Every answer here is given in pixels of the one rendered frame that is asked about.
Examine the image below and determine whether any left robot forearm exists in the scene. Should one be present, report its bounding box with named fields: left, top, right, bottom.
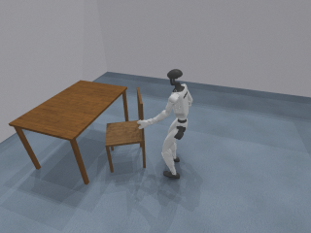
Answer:
left=147, top=112, right=166, bottom=125

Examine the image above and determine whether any table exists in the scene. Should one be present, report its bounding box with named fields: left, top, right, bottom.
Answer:
left=9, top=80, right=129, bottom=184

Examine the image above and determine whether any chair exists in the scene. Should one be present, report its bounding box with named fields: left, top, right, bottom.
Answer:
left=105, top=87, right=146, bottom=173

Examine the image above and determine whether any right robot foot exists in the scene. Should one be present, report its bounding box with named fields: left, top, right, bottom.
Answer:
left=173, top=156, right=180, bottom=162

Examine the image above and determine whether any left robot upper arm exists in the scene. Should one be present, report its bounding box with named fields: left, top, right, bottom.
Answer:
left=163, top=93, right=180, bottom=117

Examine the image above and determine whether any robot left hand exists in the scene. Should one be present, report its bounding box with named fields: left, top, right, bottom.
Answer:
left=137, top=119, right=149, bottom=129

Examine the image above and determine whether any right robot upper arm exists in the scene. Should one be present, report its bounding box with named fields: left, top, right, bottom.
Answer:
left=181, top=83, right=193, bottom=105

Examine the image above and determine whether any right robot shin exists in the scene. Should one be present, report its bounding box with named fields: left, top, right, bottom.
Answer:
left=170, top=141, right=177, bottom=159

